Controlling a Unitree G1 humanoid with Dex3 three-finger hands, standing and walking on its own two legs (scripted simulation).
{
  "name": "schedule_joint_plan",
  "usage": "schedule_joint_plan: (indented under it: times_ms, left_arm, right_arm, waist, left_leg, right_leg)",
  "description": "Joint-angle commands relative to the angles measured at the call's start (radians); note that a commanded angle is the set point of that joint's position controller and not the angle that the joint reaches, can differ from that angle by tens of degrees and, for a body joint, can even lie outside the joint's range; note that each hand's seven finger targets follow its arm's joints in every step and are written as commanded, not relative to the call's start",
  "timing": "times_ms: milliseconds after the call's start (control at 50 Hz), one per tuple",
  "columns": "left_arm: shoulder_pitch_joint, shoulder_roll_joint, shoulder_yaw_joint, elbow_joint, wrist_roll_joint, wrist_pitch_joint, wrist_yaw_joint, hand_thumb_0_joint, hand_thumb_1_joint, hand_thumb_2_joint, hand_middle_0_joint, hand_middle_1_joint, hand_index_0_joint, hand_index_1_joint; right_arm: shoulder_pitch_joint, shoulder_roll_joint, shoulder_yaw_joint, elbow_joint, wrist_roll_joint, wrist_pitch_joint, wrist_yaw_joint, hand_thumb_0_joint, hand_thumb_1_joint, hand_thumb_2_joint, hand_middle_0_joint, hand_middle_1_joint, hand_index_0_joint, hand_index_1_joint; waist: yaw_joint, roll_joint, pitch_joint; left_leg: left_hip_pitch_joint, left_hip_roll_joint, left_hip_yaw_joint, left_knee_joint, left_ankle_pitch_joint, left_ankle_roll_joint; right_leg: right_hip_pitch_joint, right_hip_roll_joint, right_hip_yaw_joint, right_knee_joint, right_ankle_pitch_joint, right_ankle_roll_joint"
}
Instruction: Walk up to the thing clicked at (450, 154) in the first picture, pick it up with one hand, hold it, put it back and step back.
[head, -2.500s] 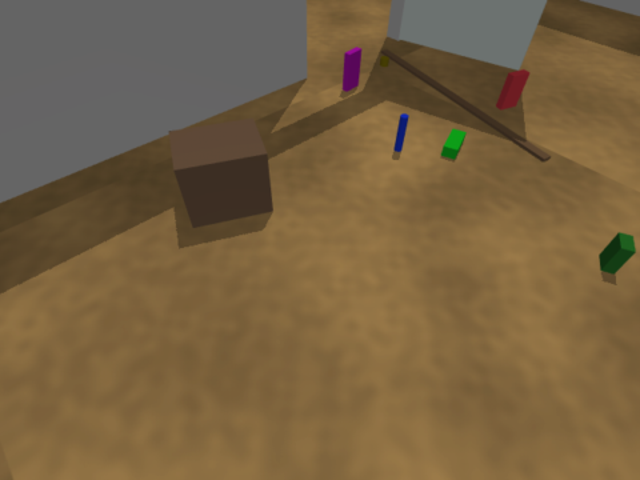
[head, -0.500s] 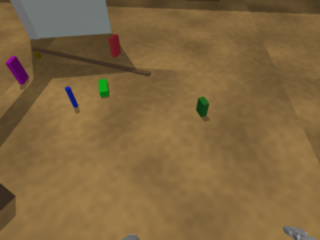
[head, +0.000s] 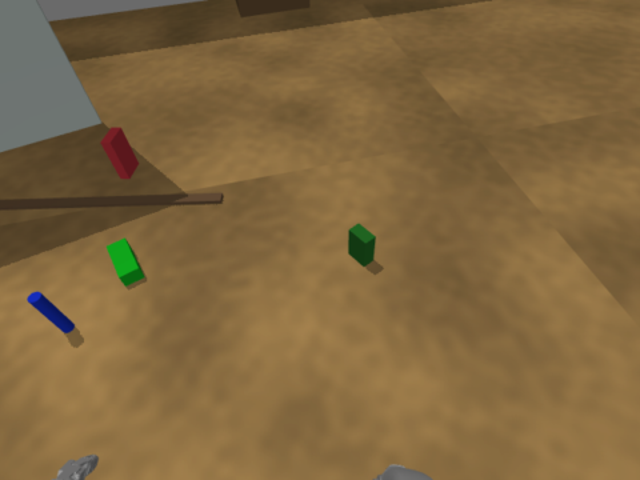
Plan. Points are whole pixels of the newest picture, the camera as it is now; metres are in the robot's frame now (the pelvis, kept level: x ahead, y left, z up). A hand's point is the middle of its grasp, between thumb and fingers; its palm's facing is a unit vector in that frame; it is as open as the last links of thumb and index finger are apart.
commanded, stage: walk up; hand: left
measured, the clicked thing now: (125, 261) +1.04 +0.78 -0.71
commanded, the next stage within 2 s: none
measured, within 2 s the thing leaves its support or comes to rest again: neither
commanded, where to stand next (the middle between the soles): +0.59 +0.95 m, yaw -57 degrees
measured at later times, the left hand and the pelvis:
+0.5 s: hand out of the picture +0.36 +0.55 -0.11, palm faces -0.26 -0.78 -0.57, open 7.4 cm; pelvis +0.20 +0.25 +0.02, yaw -15 degrees
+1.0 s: hand out of the picture +0.54 +0.69 -0.10, palm faces -0.40 -0.67 -0.62, open 7.4 cm; pelvis +0.33 +0.44 -0.01, yaw -28 degrees
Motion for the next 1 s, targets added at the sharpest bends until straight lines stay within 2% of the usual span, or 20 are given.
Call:
schedule_joint_plan:
  times_ms: [0,40,80,220,260,280,300,320,340,360,380,440,580,640,660,680,700,740,820,980]
  left_arm:
    - [0.083,0.363,0.100,-0.071,-0.013,-0.038,0.081,0.000,0.900,0.900,-0.200,-0.300,-0.200,-0.300]
    - [0.016,0.329,0.093,-0.059,0.014,-0.063,0.065,0.000,0.900,0.900,-0.200,-0.300,-0.200,-0.300]
    - [-0.009,0.329,0.096,-0.054,0.029,-0.080,0.044,0.000,0.900,0.900,-0.200,-0.300,-0.200,-0.300]
    - [0.105,0.384,0.116,-0.026,0.052,-0.076,0.041,0.000,0.900,0.900,-0.200,-0.300,-0.200,-0.300]
    - [0.068,0.397,0.117,-0.038,0.054,-0.064,0.046,0.000,0.900,0.900,-0.200,-0.300,-0.200,-0.300]
    - [0.000,0.393,0.114,-0.050,0.050,-0.056,0.047,0.000,0.900,0.900,-0.200,-0.300,-0.200,-0.300]
    - [-0.007,0.313,0.089,-0.061,0.057,-0.047,0.050,0.000,0.900,0.900,-0.200,-0.300,-0.200,-0.300]
    - [0.060,0.167,0.044,-0.059,0.061,-0.041,0.056,0.000,0.900,0.900,-0.200,-0.300,-0.200,-0.300]
    - [0.144,0.180,0.044,-0.051,0.039,-0.035,0.066,0.000,0.900,0.900,-0.200,-0.300,-0.200,-0.300]
    - [0.172,0.226,0.050,-0.025,0.037,-0.026,0.075,0.000,0.900,0.900,-0.200,-0.300,-0.200,-0.300]
    - [0.123,0.274,0.053,-0.013,0.029,-0.025,0.070,0.000,0.900,0.900,-0.200,-0.300,-0.200,-0.300]
    - [0.207,0.303,0.083,0.071,-0.003,-0.011,0.044,0.000,0.900,0.900,-0.200,-0.300,-0.200,-0.300]
    - [0.171,0.212,0.046,0.030,0.005,-0.005,0.044,0.000,0.900,0.900,-0.200,-0.300,-0.200,-0.300]
    - [0.370,0.238,0.084,0.078,0.010,-0.008,0.061,0.000,0.900,0.900,-0.200,-0.300,-0.200,-0.300]
    - [0.468,0.289,0.110,0.086,0.017,-0.009,0.075,0.000,0.900,0.900,-0.200,-0.300,-0.200,-0.300]
    - [0.483,0.357,0.132,0.068,0.027,-0.009,0.089,0.000,0.900,0.900,-0.200,-0.300,-0.200,-0.300]
    - [0.357,0.379,0.131,-0.008,0.032,-0.007,0.094,0.000,0.900,0.900,-0.200,-0.300,-0.200,-0.300]
    - [0.158,0.378,0.126,-0.087,0.013,-0.017,0.109,0.000,0.900,0.900,-0.200,-0.300,-0.200,-0.300]
    - [0.061,0.339,0.116,-0.117,0.044,-0.030,0.088,0.000,0.900,0.900,-0.200,-0.300,-0.200,-0.300]
    - [0.104,0.424,0.158,-0.117,0.083,-0.029,0.056,0.000,0.900,0.900,-0.200,-0.300,-0.200,-0.300]
  right_arm:
    - [-0.149,-0.307,-0.083,-0.197,0.004,-0.034,0.002,0.000,-0.900,-0.900,0.200,0.300,0.200,0.300]
    - [-0.114,-0.277,-0.074,-0.181,0.006,-0.025,0.024,0.000,-0.900,-0.900,0.200,0.300,0.200,0.300]
    - [-0.060,-0.253,-0.067,-0.156,-0.002,-0.015,0.049,0.000,-0.900,-0.900,0.200,0.300,0.200,0.300]
    - [-0.147,-0.248,-0.072,-0.156,0.012,-0.001,0.067,0.000,-0.900,-0.900,0.200,0.300,0.200,0.300]
    - [-0.122,-0.255,-0.083,-0.151,0.014,-0.006,0.058,0.000,-0.900,-0.900,0.200,0.300,0.200,0.300]
    - [-0.014,-0.259,-0.095,-0.122,0.010,-0.008,0.051,0.000,-0.900,-0.900,0.200,0.300,0.200,0.300]
    - [0.127,-0.297,-0.118,-0.067,0.002,-0.017,0.038,0.000,-0.900,-0.900,0.200,0.300,0.200,0.300]
    - [0.178,-0.372,-0.134,-0.059,-0.004,-0.028,0.019,0.000,-0.900,-0.900,0.200,0.300,0.200,0.300]
    - [0.035,-0.443,-0.135,-0.082,0.016,-0.046,0.002,0.000,-0.900,-0.900,0.200,0.300,0.200,0.300]
    - [-0.062,-0.481,-0.142,-0.098,0.027,-0.042,-0.001,0.000,-0.900,-0.900,0.200,0.300,0.200,0.300]
    - [-0.120,-0.419,-0.130,-0.116,0.031,-0.040,-0.006,0.000,-0.900,-0.900,0.200,0.300,0.200,0.300]
    - [-0.162,-0.302,-0.095,-0.113,0.008,-0.051,-0.022,0.000,-0.900,-0.900,0.200,0.300,0.200,0.300]
    - [-0.074,-0.215,-0.067,-0.135,-0.019,-0.035,-0.026,0.000,-0.900,-0.900,0.200,0.300,0.200,0.300]
    - [-0.184,-0.211,-0.064,-0.207,-0.010,-0.014,-0.022,0.000,-0.900,-0.900,0.200,0.300,0.200,0.300]
    - [-0.202,-0.189,-0.057,-0.231,0.000,-0.017,-0.020,0.000,-0.900,-0.900,0.200,0.300,0.200,0.300]
    - [-0.154,-0.147,-0.045,-0.237,0.005,-0.015,-0.019,0.000,-0.900,-0.900,0.200,0.300,0.200,0.300]
    - [-0.041,-0.187,-0.055,-0.215,-0.005,0.006,-0.026,0.000,-0.900,-0.900,0.200,0.300,0.200,0.300]
    - [-0.040,-0.287,-0.102,-0.203,-0.009,0.031,-0.042,0.000,-0.900,-0.900,0.200,0.300,0.200,0.300]
    - [-0.045,-0.277,-0.096,-0.163,-0.010,0.035,0.000,0.000,-0.900,-0.900,0.200,0.300,0.200,0.300]
    - [-0.073,-0.250,-0.102,-0.187,-0.010,0.034,0.032,0.000,-0.900,-0.900,0.200,0.300,0.200,0.300]
  waist:
    - [0.065,0.031,-0.081]
    - [-0.012,-0.021,0.002]
    - [-0.033,-0.092,0.009]
    - [0.029,-0.300,-0.103]
    - [-0.013,-0.311,-0.140]
    - [-0.098,-0.283,-0.167]
    - [-0.175,-0.097,-0.201]
    - [-0.188,0.254,-0.182]
    - [-0.071,0.352,-0.156]
    - [-0.028,0.375,-0.160]
    - [-0.017,0.279,-0.091]
    - [0.031,0.195,-0.108]
    - [-0.015,0.097,-0.147]
    - [0.108,0.025,-0.181]
    - [0.178,-0.050,-0.218]
    - [0.190,-0.263,-0.212]
    - [0.100,-0.182,-0.236]
    - [0.050,-0.089,-0.148]
    - [-0.004,-0.132,-0.057]
    - [0.047,-0.319,-0.087]
  left_leg:
    - [-0.496,0.171,-0.289,0.221,0.112,0.016]
    - [-0.349,0.187,-0.247,-0.032,0.217,0.067]
    - [-0.222,0.168,-0.158,-0.165,0.287,0.071]
    - [-0.146,0.187,-0.091,-0.394,0.322,0.051]
    - [-0.041,0.171,-0.074,-0.457,0.232,0.069]
    - [0.122,0.156,-0.058,-0.536,0.247,0.087]
    - [0.297,0.128,-0.098,-0.629,0.152,0.102]
    - [0.326,0.338,-0.399,-0.832,0.036,0.083]
    - [0.291,0.436,-0.632,-1.001,0.161,0.113]
    - [0.204,0.460,-0.727,-1.063,-0.039,0.169]
    - [0.103,0.421,-0.602,-1.059,-0.035,0.148]
    - [0.111,0.289,-0.211,-0.846,0.351,0.144]
    - [0.182,0.271,-0.033,-0.766,0.831,0.207]
    - [-0.071,0.221,0.057,-0.498,0.840,0.124]
    - [-0.223,0.173,0.082,-0.328,0.765,0.063]
    - [-0.517,0.083,0.024,-0.106,0.093,0.018]
    - [-0.542,0.113,-0.150,0.053,-0.048,-0.017]
    - [-0.538,0.148,-0.251,0.265,-0.009,-0.034]
    - [-0.322,0.145,-0.202,0.113,0.175,0.054]
    - [-0.170,0.141,-0.069,-0.277,0.053,0.089]
  right_leg:
    - [0.292,-0.459,0.795,-0.506,-0.421,-0.210]
    - [0.066,-0.287,0.536,-0.458,-0.292,-0.089]
    - [-0.082,-0.190,0.366,-0.418,-0.165,-0.058]
    - [-0.007,-0.160,0.325,-0.301,-0.125,-0.047]
    - [-0.026,-0.192,0.343,-0.198,0.015,-0.050]
    - [-0.128,-0.190,0.320,-0.082,0.040,-0.022]
    - [-0.243,-0.119,0.251,0.207,0.025,0.020]
    - [-0.411,0.016,0.169,0.511,-0.375,0.069]
    - [-0.511,0.063,0.191,0.626,-0.381,0.046]
    - [-0.464,-0.019,0.237,0.714,-0.331,0.016]
    - [-0.425,-0.063,0.240,0.686,-0.232,0.027]
    - [-0.307,-0.098,0.238,0.503,-0.105,0.050]
    - [-0.097,-0.041,0.075,0.085,-0.029,0.075]
    - [0.299,-0.029,0.080,-0.139,0.173,0.024]
    - [0.497,-0.063,0.152,-0.212,0.217,-0.021]
    - [0.656,-0.267,0.488,-0.260,0.186,-0.115]
    - [0.544,-0.472,0.785,-0.301,-0.003,-0.195]
    - [0.308,-0.563,0.909,-0.386,-0.090,-0.308]
    - [-0.036,-0.288,0.506,-0.338,-0.266,-0.108]
    - [-0.112,-0.205,0.445,-0.217,-0.283,-0.086]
